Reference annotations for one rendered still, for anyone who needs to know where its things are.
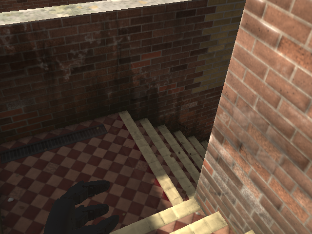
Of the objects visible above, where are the stairs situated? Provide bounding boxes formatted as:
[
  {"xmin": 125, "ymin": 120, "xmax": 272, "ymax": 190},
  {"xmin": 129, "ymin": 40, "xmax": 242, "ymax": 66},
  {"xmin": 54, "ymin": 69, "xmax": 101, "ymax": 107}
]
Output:
[
  {"xmin": 135, "ymin": 118, "xmax": 209, "ymax": 202},
  {"xmin": 109, "ymin": 198, "xmax": 255, "ymax": 234}
]

